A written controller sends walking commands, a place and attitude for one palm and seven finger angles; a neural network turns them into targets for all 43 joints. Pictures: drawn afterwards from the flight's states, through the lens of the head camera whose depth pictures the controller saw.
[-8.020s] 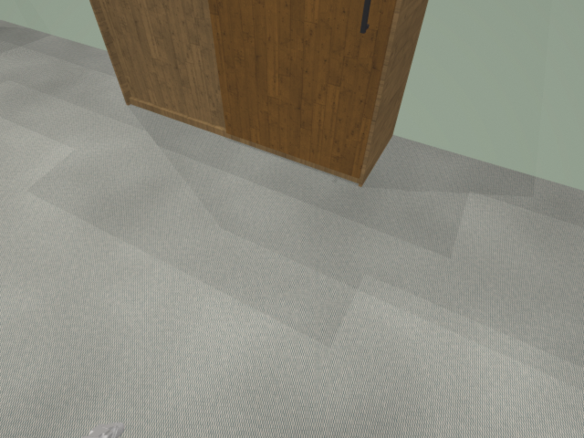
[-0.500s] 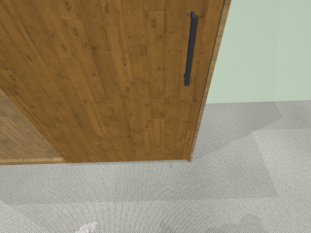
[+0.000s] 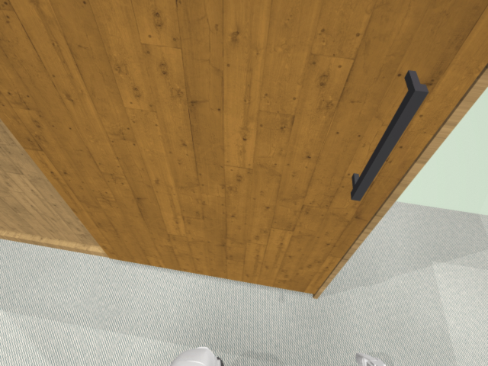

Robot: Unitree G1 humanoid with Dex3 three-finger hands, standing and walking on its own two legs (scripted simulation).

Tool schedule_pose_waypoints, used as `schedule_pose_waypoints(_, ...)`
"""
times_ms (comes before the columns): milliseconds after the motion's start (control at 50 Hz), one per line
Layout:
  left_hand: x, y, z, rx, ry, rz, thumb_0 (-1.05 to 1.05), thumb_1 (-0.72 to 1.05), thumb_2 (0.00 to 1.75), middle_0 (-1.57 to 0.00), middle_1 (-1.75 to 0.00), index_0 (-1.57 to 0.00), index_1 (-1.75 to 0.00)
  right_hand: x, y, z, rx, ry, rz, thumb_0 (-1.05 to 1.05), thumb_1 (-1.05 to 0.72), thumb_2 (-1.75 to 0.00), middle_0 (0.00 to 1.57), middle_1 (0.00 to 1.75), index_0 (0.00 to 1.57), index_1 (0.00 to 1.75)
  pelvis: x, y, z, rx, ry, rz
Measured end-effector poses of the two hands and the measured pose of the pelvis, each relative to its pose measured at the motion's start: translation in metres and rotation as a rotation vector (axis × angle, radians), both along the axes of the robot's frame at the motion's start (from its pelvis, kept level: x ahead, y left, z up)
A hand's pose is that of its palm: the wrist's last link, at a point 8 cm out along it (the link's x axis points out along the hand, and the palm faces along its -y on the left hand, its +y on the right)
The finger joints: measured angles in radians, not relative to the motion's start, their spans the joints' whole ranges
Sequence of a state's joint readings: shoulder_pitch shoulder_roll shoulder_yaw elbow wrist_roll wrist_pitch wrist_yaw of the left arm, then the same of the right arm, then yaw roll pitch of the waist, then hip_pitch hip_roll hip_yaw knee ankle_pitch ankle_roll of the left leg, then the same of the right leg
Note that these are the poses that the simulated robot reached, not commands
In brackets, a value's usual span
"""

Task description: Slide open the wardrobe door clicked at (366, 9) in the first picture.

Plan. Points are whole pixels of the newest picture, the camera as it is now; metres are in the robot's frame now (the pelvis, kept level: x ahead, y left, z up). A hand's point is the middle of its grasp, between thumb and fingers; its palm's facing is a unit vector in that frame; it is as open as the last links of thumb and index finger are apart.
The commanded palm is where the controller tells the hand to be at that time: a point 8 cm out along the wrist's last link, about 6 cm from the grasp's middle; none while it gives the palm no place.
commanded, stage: come to a stop and stand still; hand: right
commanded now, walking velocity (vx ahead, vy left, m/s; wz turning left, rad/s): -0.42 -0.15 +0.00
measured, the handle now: (379, 145) +0.45 -0.17 +0.13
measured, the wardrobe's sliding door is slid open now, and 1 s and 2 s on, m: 0.00 0.00 0.00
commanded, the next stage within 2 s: look again from close up in 1.82 s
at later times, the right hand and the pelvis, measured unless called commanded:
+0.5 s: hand out of the picture +0.04 -0.26 -0.15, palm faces +0.11 +0.95 -0.29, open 7.4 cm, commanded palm none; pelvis -0.02 -0.05 +0.00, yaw -2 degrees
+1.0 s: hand out of the picture -0.10 -0.29 -0.16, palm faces +0.07 +0.99 -0.15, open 7.4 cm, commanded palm none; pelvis -0.10 -0.13 +0.01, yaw -2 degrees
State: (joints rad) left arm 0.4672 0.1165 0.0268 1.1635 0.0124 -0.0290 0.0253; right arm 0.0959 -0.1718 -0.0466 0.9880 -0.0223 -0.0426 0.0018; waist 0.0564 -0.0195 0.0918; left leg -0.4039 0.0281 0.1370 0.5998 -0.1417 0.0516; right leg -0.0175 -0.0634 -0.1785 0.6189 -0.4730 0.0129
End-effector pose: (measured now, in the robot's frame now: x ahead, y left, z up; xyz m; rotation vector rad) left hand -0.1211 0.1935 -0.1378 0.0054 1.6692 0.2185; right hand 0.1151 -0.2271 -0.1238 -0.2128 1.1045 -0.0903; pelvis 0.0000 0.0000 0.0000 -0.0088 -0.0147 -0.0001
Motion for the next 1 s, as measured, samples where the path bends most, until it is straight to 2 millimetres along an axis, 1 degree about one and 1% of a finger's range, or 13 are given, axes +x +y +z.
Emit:
schedule_pose_waypoints(40, 0.016, 0.007, -0.002, -0.003, 0.003, 0.002, 0.01, 0.91, 0.9, -0.2, -0.29, -0.2, -0.3, 0.003, 0.011, 0.0, 0.006, 0.008, -0.007, 0.01, -0.91, -0.9, 0.2, 0.3, 0.2, 0.3, 0.009, 0.006, 0.001, 0.004, -0.009, -0.009)
schedule_pose_waypoints(100, 0.053, 0.019, -0.004, 0.007, -0.045, -0.016, 0.01, 0.91, 0.9, -0.2, -0.29, -0.2, -0.3, -0.004, 0.023, 0.002, 0.009, 0.054, -0.03, 0.01, -0.91, -0.9, 0.2, 0.3, 0.2, 0.3, 0.017, 0.01, 0.007, -0.005, -0.011, -0.013)
schedule_pose_waypoints(180, 0.112, 0.033, -0.007, 0.02, -0.152, -0.07, 0.01, 0.91, 0.9, -0.2, -0.29, -0.19, -0.3, -0.009, 0.014, 0.011, -0.028, 0.064, -0.087, -0.01, -0.94, -0.9, 0.2, 0.3, 0.2, 0.3, 0.018, 0.011, 0.012, -0.014, -0.002, -0.02)
schedule_pose_waypoints(280, 0.174, 0.041, -0.006, 0.047, -0.306, -0.132, 0.0, 0.91, 0.9, -0.2, -0.29, -0.19, -0.3, -0.028, -0.006, 0.016, -0.059, 0.089, -0.114, -0.01, -0.93, -0.9, 0.21, 0.3, 0.2, 0.3, 0.008, 0.002, 0.014, -0.021, 0.004, -0.014)
schedule_pose_waypoints(360, 0.203, 0.037, 0.003, 0.075, -0.405, -0.177, 0.0, 0.91, 0.9, -0.2, -0.29, -0.19, -0.3, -0.049, -0.026, 0.015, -0.066, 0.099, -0.136, 0.0, -0.92, -0.9, 0.2, 0.3, 0.2, 0.3, -0.003, -0.009, 0.013, -0.02, 0.004, -0.015)
schedule_pose_waypoints(460, 0.214, 0.022, 0.022, 0.122, -0.566, -0.198, 0.0, 0.91, 0.9, -0.2, -0.29, -0.19, -0.3, -0.075, -0.058, 0.01, -0.083, 0.062, -0.145, 0.01, -0.91, -0.9, 0.2, 0.3, 0.2, 0.3, -0.016, -0.034, 0.008, -0.028, -0.016, -0.026)
schedule_pose_waypoints(540, 0.202, 0.0, 0.029, 0.15, -0.639, -0.214, 0.0, 0.91, 0.9, -0.2, -0.29, -0.19, -0.3, -0.097, -0.086, 0.0, -0.066, 0.044, -0.172, 0.01, -0.91, -0.9, 0.2, 0.3, 0.2, 0.3, -0.031, -0.057, 0.001, -0.02, -0.062, -0.015)
schedule_pose_waypoints(620, 0.177, -0.025, 0.031, 0.13, -0.64, -0.208, 0.0, 0.91, 0.9, -0.2, -0.29, -0.19, -0.3, -0.124, -0.101, 0.001, -0.053, 0.07, -0.168, 0.01, -0.91, -0.9, 0.2, 0.3, 0.2, 0.3, -0.044, -0.072, 0.005, -0.004, -0.067, -0.013)
schedule_pose_waypoints(700, 0.151, -0.047, 0.02, 0.088, -0.59, -0.217, 0.01, 0.91, 0.9, -0.2, -0.29, -0.2, -0.3, -0.155, -0.106, 0.002, -0.04, 0.096, -0.174, 0.01, -0.91, -0.9, 0.2, 0.3, 0.2, 0.3, -0.06, -0.085, 0.005, -0.002, -0.051, -0.019)
schedule_pose_waypoints(780, 0.119, -0.064, 0.007, 0.055, -0.52, -0.208, 0.01, 0.91, 0.9, -0.2, -0.29, -0.2, -0.3, -0.189, -0.104, 0.001, -0.031, 0.149, -0.179, 0.01, -0.91, -0.9, 0.2, 0.3, 0.2, 0.3, -0.076, -0.095, 0.004, 0.005, -0.034, -0.014)
schedule_pose_waypoints(860, 0.084, -0.07, 0.01, 0.072, -0.45, -0.176, 0.0, 0.93, 0.9, -0.2, -0.3, -0.2, -0.3, -0.217, -0.1, 0.001, 0.006, 0.203, -0.168, 0.01, -0.91, -0.9, 0.2, 0.3, 0.2, 0.3, -0.088, -0.106, 0.01, 0.024, -0.028, -0.033)
schedule_pose_waypoints(920, 0.054, -0.074, 0.013, 0.096, -0.394, -0.166, 0.0, 0.93, 0.9, -0.2, -0.3, -0.2, -0.3, -0.225, -0.103, -0.007, 0.036, 0.222, -0.161, 0.01, -0.91, -0.9, 0.2, 0.3, 0.2, 0.3, -0.094, -0.113, 0.01, 0.036, -0.031, -0.041)
schedule_pose_waypoints(1000, 0.017, -0.082, 0.017, 0.122, -0.318, -0.149, 0.0, 0.92, 0.9, -0.2, -0.29, -0.2, -0.3, -0.22, -0.111, -0.012, 0.066, 0.209, -0.143, 0.01, -0.91, -0.9, 0.2, 0.3, 0.2, 0.3, -0.101, -0.126, 0.012, 0.047, -0.031, -0.03)
